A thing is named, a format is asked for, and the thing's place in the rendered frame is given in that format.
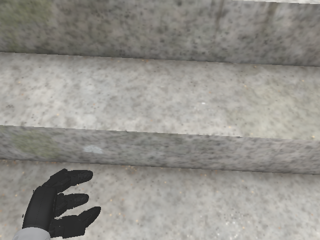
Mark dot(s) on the left robot hand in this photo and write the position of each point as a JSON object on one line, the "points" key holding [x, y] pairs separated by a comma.
{"points": [[46, 204]]}

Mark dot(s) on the left robot forearm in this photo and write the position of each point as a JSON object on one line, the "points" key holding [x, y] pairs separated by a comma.
{"points": [[32, 233]]}

